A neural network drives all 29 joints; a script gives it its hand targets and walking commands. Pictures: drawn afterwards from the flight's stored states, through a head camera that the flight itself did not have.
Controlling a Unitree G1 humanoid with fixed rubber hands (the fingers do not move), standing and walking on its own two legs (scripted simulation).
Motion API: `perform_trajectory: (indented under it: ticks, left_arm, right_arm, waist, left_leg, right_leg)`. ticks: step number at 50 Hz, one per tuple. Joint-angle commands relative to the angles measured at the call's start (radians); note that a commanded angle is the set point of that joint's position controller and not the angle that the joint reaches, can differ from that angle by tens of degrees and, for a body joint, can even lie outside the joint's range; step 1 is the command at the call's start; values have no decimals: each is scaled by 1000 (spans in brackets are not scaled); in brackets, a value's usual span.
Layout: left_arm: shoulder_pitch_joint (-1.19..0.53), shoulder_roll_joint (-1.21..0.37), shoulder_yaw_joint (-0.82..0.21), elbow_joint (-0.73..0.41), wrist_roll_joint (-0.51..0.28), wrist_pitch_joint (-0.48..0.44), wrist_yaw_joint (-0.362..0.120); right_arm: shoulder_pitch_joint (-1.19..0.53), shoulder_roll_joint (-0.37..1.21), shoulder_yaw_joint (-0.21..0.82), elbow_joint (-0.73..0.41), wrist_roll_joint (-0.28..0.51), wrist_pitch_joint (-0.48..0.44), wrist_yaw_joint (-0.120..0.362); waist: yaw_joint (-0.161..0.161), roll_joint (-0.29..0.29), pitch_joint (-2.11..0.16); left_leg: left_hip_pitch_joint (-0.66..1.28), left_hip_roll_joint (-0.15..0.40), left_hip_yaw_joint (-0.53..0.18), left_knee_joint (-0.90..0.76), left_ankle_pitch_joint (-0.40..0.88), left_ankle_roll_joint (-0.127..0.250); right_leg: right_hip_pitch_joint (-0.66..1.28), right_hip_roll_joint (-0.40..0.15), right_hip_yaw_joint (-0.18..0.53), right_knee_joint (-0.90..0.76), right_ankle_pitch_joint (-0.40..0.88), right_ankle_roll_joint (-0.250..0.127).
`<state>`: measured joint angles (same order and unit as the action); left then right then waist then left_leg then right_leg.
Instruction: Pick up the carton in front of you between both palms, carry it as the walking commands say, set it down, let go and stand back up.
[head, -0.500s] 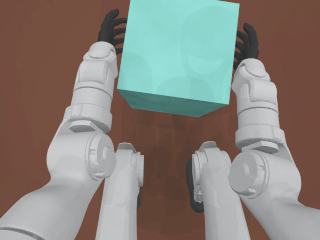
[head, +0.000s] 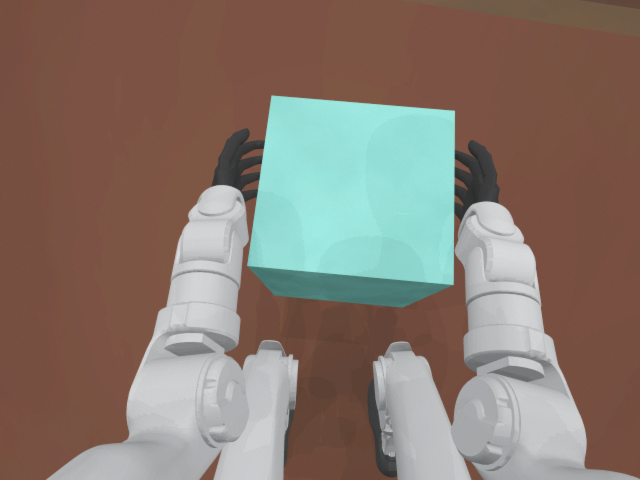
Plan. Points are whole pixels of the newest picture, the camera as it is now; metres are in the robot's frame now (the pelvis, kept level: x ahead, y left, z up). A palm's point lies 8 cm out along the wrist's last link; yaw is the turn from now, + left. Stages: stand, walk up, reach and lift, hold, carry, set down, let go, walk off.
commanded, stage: reach and lift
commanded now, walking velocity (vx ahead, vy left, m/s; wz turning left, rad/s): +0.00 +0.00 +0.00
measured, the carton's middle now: (348, 220) +0.45 -0.01 -0.11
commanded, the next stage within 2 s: hold in 1.92 s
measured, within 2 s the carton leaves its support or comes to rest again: neither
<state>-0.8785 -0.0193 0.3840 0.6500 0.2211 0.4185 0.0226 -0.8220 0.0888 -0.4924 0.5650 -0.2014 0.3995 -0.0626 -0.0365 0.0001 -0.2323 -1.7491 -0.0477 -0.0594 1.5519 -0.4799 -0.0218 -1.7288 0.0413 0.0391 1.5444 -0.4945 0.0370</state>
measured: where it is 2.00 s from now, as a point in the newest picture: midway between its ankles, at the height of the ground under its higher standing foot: (331, 441)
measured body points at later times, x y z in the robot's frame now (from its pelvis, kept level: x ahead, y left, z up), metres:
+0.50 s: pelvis +0.04 +0.00 +0.14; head +0.14 +0.00 +0.58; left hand +0.42 +0.14 +0.11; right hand +0.41 -0.16 +0.11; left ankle +0.09 +0.12 -0.53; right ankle +0.09 -0.13 -0.53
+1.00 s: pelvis +0.07 -0.01 +0.21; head +0.04 -0.01 +0.66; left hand +0.37 +0.15 +0.23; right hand +0.38 -0.16 +0.23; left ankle +0.09 +0.12 -0.53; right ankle +0.09 -0.13 -0.53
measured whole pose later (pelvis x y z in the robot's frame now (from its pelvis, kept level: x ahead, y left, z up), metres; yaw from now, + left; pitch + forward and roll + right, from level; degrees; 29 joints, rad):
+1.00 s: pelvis +0.07 -0.01 +0.21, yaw +0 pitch -3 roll +0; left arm -0.30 -0.16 0.29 0.39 0.29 0.61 -0.01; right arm -0.32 0.17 -0.31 0.41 -0.30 0.59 0.01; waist 0.00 -0.01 -0.04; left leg -0.21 -0.01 -0.06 0.47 -0.22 -0.01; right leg -0.20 0.02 0.06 0.48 -0.23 0.01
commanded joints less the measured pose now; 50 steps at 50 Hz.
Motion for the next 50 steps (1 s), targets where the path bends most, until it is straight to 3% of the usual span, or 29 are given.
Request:
perform_trajectory:
  ticks: [1, 10, 24, 39, 43, 50]
  left_arm:
    - [-570, -1130, -538, 23, -175, -34, -234]
    - [-410, -1142, -533, 4, -139, -48, -227]
    - [-169, -1151, -613, -93, -136, -42, -244]
    - [69, -1113, -692, -243, -166, 75, -256]
    - [103, -1094, -696, -293, -171, 131, -258]
    - [68, -1058, -575, -230, -115, 173, -276]
  right_arm:
    - [-606, 1053, 611, 87, 174, 0, 293]
    - [-453, 1073, 615, 95, 139, -15, 297]
    - [-186, 1103, 698, 34, 119, -10, 294]
    - [57, 1074, 786, -108, 136, 103, 297]
    - [98, 1061, 782, -140, 141, 154, 301]
    - [51, 1023, 669, -83, 86, 194, 318]
  waist:
    - [-7, 63, -840]
    - [9, 23, -697]
    - [20, 9, -496]
    - [35, -3, -202]
    - [38, -6, -95]
    - [40, -4, 86]
  left_leg:
    - [639, -122, 75, -231, 219, 2]
    - [815, -113, 40, -409, 220, 15]
    - [1143, -84, 3, -695, 332, 22]
    - [1548, -56, -14, -1024, 487, 25]
    - [1612, -48, -13, -1103, 456, 23]
    - [1606, -39, -1, -1166, 278, 34]
  right_leg:
    - [491, 137, -85, -214, 213, -15]
    - [672, 128, -47, -392, 208, -25]
    - [1068, 94, 18, -689, 333, -37]
    - [1468, 57, 41, -1023, 494, -33]
    - [1540, 50, 41, -1104, 464, -35]
    - [1528, 39, 34, -1167, 278, -49]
